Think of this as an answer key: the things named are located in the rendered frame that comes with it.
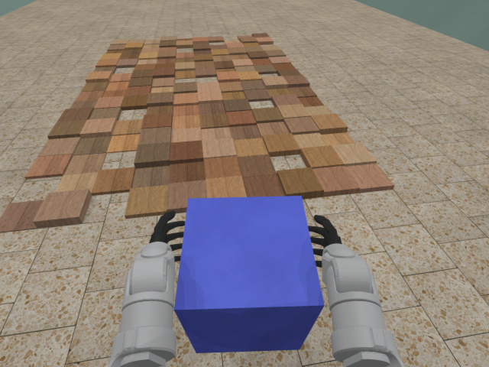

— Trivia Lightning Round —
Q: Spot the robot left hand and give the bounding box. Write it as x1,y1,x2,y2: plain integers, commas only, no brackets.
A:
149,210,185,262

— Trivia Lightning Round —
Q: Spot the carton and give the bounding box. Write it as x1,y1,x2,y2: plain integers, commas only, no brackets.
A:
174,196,325,353

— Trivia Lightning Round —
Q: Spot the robot right hand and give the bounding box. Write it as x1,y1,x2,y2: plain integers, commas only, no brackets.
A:
308,215,342,268

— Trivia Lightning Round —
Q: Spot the right robot forearm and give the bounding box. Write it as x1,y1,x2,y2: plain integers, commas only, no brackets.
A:
322,243,404,367

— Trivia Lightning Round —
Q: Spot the left robot forearm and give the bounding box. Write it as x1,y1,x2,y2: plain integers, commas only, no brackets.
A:
108,242,176,367

